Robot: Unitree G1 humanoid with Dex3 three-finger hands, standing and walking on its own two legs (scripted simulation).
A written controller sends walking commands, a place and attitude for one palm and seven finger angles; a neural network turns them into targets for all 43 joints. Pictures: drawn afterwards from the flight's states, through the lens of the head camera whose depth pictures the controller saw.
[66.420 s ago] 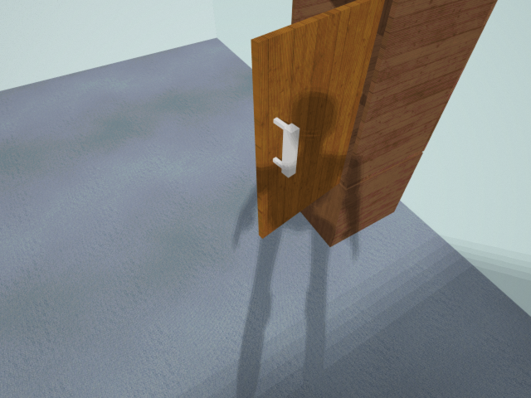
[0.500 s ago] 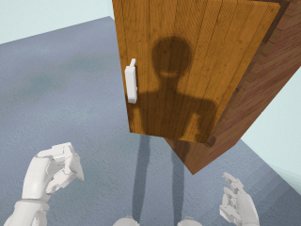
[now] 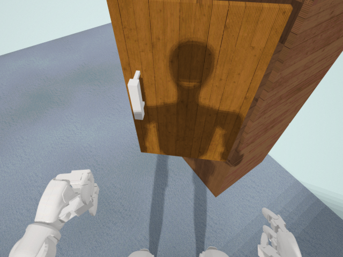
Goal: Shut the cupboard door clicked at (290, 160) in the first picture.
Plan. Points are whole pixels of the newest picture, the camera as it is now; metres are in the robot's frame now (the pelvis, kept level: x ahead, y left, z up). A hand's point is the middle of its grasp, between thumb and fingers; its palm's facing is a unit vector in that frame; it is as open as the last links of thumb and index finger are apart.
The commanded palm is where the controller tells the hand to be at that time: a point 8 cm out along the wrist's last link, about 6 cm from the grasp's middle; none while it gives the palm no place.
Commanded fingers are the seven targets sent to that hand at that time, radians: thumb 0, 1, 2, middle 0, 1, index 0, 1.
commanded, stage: raise the hand and make a fist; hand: left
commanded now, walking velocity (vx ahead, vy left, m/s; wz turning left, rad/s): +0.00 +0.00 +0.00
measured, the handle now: (138, 95) +0.51 +0.12 +0.07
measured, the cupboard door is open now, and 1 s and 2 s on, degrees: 48 48 47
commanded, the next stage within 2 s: bring the fist close to the handle in 0.14 s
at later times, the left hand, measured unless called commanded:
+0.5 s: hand (100, 180) +0.26 +0.16 +0.08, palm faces -0.13 -0.99 -0.03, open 3.1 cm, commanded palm +0.25 +0.21 +0.07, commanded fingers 0.00 0.90 0.90 -1.30 -1.50 -1.30 -1.50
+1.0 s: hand (134, 142) +0.35 +0.11 +0.07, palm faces -0.14 -0.99 -0.01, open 3.1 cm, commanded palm +0.34 +0.17 +0.07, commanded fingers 0.00 0.90 0.90 -1.30 -1.50 -1.30 -1.50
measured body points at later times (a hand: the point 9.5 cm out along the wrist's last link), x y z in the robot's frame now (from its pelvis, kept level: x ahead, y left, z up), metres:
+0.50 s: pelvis -0.02 +0.00 -0.01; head +0.03 +0.00 +0.44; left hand +0.26 +0.21 +0.08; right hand +0.16 -0.23 -0.08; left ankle -0.01 +0.11 -0.68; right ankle +0.03 -0.12 -0.68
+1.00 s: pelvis +0.00 +0.00 +0.00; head +0.06 +0.00 +0.45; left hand +0.36 +0.16 +0.07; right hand +0.13 -0.24 -0.10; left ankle -0.01 +0.11 -0.68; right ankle +0.03 -0.12 -0.68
